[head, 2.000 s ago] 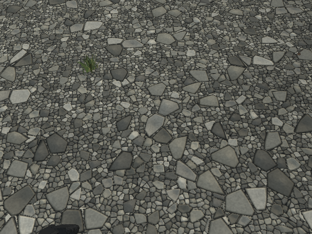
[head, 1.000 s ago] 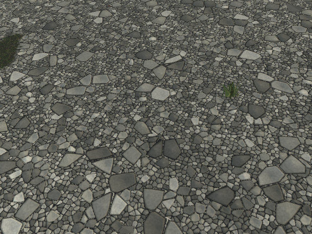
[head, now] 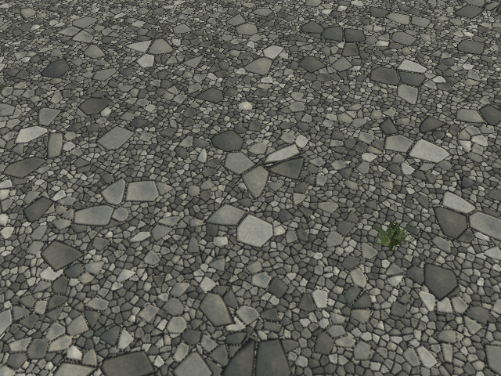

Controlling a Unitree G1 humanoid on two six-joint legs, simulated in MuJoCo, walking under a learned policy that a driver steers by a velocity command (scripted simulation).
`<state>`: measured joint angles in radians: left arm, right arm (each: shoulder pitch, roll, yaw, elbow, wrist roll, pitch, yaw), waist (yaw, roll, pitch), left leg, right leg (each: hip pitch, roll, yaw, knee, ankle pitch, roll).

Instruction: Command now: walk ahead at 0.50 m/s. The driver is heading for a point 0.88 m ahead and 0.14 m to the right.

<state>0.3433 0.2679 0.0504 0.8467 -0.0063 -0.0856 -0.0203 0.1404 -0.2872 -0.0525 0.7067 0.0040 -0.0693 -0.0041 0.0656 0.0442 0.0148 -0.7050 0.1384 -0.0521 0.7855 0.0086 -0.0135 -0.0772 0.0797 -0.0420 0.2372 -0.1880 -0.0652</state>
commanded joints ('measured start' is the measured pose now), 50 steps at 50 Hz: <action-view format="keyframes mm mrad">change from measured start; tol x32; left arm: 1 -8 177 38 -53 -11 -8 9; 31 -383 78 2 -195 -9 -1 -21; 38 125 257 71 -78 -1 4 -9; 50 -58 150 33 -54 3 -15 11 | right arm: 1 -96 -31 1 -78 8 -20 16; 12 340 -212 -66 -8 -2 -22 28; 50 12 -52 -12 23 -3 -2 2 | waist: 1 8 -80 42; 12 -183 201 -447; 16 -87 28 -64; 33 -113 32 42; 38 42 -328 -430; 50 -48 -96 7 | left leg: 1 75 -31 37 -149 115 0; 9 374 -138 100 -322 -70 107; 12 1138 265 -693 -442 -258 358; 19 521 87 -163 -626 -16 261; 35 740 79 5 -349 366 150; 39 -72 -134 -73 541 -555 41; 50 22 2 3 38 -13 -4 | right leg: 1 -59 -256 120 -107 192 -146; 9 126 -281 100 249 636 -77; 13 -703 -93 159 1096 -337 30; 33 -519 -147 56 281 145 19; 36 -8 -138 46 279 152 -64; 38 493 -477 787 92 -110 -283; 50 -65 -270 150 -114 252 -154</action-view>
